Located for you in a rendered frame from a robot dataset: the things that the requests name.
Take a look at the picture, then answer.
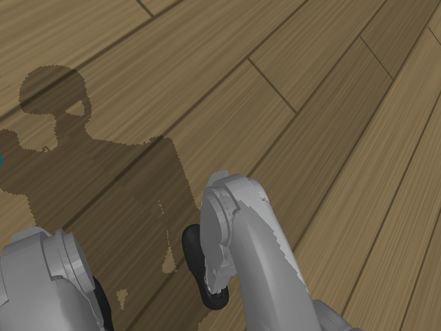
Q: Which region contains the right robot foot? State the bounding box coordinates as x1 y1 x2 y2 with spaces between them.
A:
182 224 229 310

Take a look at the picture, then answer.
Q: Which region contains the left robot foot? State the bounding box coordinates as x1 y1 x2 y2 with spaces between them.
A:
93 277 114 331

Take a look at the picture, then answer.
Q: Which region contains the right robot hand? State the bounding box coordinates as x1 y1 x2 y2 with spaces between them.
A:
312 299 352 331

